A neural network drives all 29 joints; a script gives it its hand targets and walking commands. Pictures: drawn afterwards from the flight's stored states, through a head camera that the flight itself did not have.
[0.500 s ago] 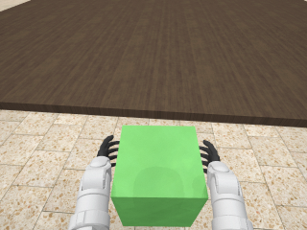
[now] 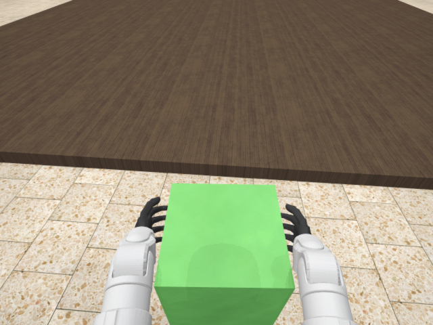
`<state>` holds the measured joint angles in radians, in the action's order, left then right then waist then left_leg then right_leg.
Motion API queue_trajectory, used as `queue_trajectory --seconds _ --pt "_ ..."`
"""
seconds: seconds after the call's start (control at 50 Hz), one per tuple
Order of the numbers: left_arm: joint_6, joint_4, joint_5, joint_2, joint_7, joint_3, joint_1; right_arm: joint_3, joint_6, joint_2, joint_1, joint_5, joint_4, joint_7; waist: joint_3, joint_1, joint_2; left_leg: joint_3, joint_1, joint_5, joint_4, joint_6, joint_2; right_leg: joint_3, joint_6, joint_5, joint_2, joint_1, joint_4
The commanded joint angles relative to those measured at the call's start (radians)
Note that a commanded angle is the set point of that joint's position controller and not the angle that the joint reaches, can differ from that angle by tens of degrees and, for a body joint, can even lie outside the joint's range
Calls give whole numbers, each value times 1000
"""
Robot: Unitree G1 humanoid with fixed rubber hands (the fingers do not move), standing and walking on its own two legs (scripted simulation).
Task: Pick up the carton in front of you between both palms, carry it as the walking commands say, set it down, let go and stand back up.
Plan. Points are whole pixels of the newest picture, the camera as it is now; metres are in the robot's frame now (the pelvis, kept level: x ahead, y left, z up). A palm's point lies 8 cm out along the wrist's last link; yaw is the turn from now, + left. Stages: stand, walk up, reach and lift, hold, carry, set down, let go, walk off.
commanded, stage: reach and lift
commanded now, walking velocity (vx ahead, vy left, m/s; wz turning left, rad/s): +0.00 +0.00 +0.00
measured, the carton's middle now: (222, 259) +0.28 +0.00 -0.04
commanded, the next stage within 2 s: hold in 0.06 s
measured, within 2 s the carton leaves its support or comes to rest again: neither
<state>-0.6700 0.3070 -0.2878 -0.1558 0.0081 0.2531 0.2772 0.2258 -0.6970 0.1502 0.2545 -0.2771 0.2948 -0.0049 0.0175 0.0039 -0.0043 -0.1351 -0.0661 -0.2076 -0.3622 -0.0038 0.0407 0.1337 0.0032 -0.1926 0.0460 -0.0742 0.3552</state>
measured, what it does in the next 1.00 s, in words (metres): lifts its right foot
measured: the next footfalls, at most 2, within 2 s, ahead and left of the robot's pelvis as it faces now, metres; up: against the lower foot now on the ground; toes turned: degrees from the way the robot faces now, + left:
left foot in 1.24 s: +0.33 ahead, +0.14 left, +0.00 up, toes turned +11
right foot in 1.68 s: +0.69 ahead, -0.05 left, +0.00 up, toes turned -10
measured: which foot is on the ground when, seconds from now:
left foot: down 0.00-0.98, up 1.00-1.00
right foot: down 0.00-1.00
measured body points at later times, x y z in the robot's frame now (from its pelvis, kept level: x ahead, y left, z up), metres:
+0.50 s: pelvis -0.01 +0.00 +0.00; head -0.06 +0.00 +0.45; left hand +0.29 +0.16 +0.05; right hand +0.29 -0.15 +0.04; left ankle +0.00 +0.13 -0.75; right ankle +0.01 -0.12 -0.75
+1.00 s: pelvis +0.08 +0.01 -0.01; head +0.06 +0.01 +0.44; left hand +0.39 +0.16 +0.08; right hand +0.38 -0.15 +0.07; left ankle +0.00 +0.13 -0.74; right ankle +0.08 -0.09 -0.75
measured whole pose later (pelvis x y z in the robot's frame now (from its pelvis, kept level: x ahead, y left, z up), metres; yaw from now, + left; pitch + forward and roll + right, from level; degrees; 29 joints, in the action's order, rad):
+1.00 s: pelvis +0.08 +0.01 -0.01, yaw +1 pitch +4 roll -2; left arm -1.06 -0.11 -0.11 -0.12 -0.08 0.13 0.27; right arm 0.13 -1.10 0.11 0.20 -0.13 -0.18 0.09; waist 0.16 -0.01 -0.04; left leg 0.01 -0.22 -0.40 -0.57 0.00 -0.06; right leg -0.16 -0.01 -0.22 0.00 -0.29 0.46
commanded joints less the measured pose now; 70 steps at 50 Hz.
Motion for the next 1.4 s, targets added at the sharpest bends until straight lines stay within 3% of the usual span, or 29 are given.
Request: queue_trajectory --seconds 0.0,0.14,0.26,0.56,0.58,0.62,0.64,0.7,0.74,0.76,0.8,0.82,0.84,0.92,0.94,0.96,0.98,1.0,1.02,1.06,1.1,1.16,1.2,1.22,1.24,1.26,1.28,1.34,1.38 --pt "-1 16 231 -932 238 -506 384 -503 32 910 465 239 -47 -229 197 -1 1 59 21 227 44 -16 50 -50 13 216 46 76 -35" --pt "-42 -71 270 -932 230 -567 393 -562 -7 903 474 276 -133 -224 225 -4 -1 55 62 273 54 -17 46 -49 14 252 48 111 -50" --pt "-77 -15 230 -899 229 -501 396 -496 -41 865 482 238 -80 -225 103 -3 0 60 16 125 79 -11 45 -58 10 110 43 72 -68" --pt "-62 10 230 -921 237 -498 492 -489 -29 886 571 230 -47 -234 144 -6 0 66 13 81 65 -7 41 -65 4 67 39 68 -54" --pt "-67 2 243 -916 236 -511 502 -498 -31 889 584 234 -52 -232 159 -2 35 25 -112 -83 -14 3 -107 -22 -3 -105 -123 -52 13" --pt "-74 -29 255 -914 229 -533 498 -521 -36 893 585 254 -83 -229 149 3 39 16 -190 -437 -7 18 -83 34 -22 -511 -130 -145 -44" --pt "-77 -61 262 -911 224 -547 502 -543 -38 891 597 267 -113 -227 137 4 48 33 -225 -458 -35 17 -77 45 -29 -564 -142 -166 -49" --pt "-115 -136 309 -907 204 -619 471 -621 -76 893 589 324 -194 -214 236 5 128 148 -223 -214 -185 3 -38 83 -65 -439 -198 -118 -66" --pt "-164 -197 346 -892 188 -674 464 -672 -121 876 583 371 -248 -207 258 4 122 175 -189 -241 -124 6 -33 64 -75 -484 -208 -165 -54" --pt "-194 -233 367 -882 181 -701 475 -690 -149 861 589 390 -276 -202 235 3 71 138 -150 -283 -63 18 -63 9 -59 -476 -182 -232 -4" --pt "-256 -289 417 -867 173 -753 515 -714 -210 827 561 419 -307 -187 182 -21 -216 -199 -45 -510 158 104 -277 -202 16 -331 -66 -449 333" --pt "-287 -306 447 -862 173 -768 536 -716 -240 806 550 431 -319 -178 124 -28 -262 -331 -2 -483 206 159 -357 -236 19 -328 -58 -582 368" --pt "-316 -333 484 -879 174 -799 547 -724 -268 796 538 441 -357 -168 112 -28 -231 -337 4 -343 194 193 -376 -221 7 -323 -83 -591 345" --pt "-395 -427 571 -902 162 -851 464 -788 -367 808 528 513 -521 -144 270 -15 -128 27 -70 -81 23 111 -233 -320 6 -71 -26 -185 35" --pt "-415 -439 572 -902 155 -848 423 -799 -389 814 477 525 -533 -143 323 -10 -95 103 -188 -134 -57 85 -196 -295 -2 -43 -59 21 11" --pt "-435 -443 562 -890 148 -835 365 -802 -410 811 455 533 -550 -146 361 11 7 186 -347 -166 -226 52 -149 -137 -41 -131 -173 207 -44" --pt "-448 -451 533 -861 141 -810 316 -817 -437 825 463 553 -590 -156 343 24 252 268 -601 -223 -443 7 -80 187 -139 -192 -377 336 -97" --pt "-464 -479 515 -855 133 -801 310 -827 -457 830 496 576 -614 -167 274 29 291 249 -751 -358 -503 10 -74 320 -222 -71 -474 357 -111" --pt "-478 -535 510 -860 125 -814 322 -836 -467 848 505 598 -622 -178 229 35 212 210 -803 -404 -539 20 -108 307 -254 52 -490 333 -104" --pt "-501 -609 534 -908 121 -832 338 -820 -481 855 474 610 -642 -184 241 38 95 198 -777 -355 -484 18 -135 181 -214 68 -456 311 -122" --pt "-515 -667 562 -922 130 -844 331 -810 -490 852 412 597 -677 -174 257 28 117 254 -626 -193 -341 2 -108 9 -144 99 -370 230 -135" --pt "-542 -687 594 -872 143 -858 329 -802 -507 825 377 563 -704 -149 247 21 168 343 -386 -35 -173 0 -57 -160 -99 100 -296 71 -102" --pt "-562 -693 608 -830 149 -861 322 -782 -520 795 328 537 -694 -138 272 -1 112 416 -78 47 -98 13 -12 -256 -57 98 -246 -111 53" --pt "-570 -695 611 -804 152 -859 325 -771 -528 778 314 526 -685 -135 316 -12 70 380 102 -1 -108 30 -43 -311 -34 117 -218 -217 198" --pt "-583 -708 615 -774 156 -855 358 -757 -533 757 297 514 -667 -131 327 -38 -120 28 207 -228 58 80 -252 -374 20 -10 -145 -374 474" --pt "-598 -720 628 -771 160 -860 407 -746 -536 757 325 504 -655 -127 322 -39 -307 -375 310 -200 155 210 -454 -314 40 -304 -43 -621 697" --pt "-603 -703 635 -797 164 -862 434 -750 -544 772 368 515 -678 -126 297 -35 -211 -402 290 -99 146 260 -495 -188 2 -339 -107 -707 833" --pt "-593 -661 625 -847 165 -846 400 -785 -548 840 432 549 -708 -133 302 -24 -19 -158 190 94 143 182 -422 -147 -32 -181 -194 -676 793" --pt "-578 -637 587 -884 155 -843 351 -811 -541 872 432 576 -702 -148 294 -21 -68 -17 154 179 164 137 -367 -189 -19 -103 -173 -615 657"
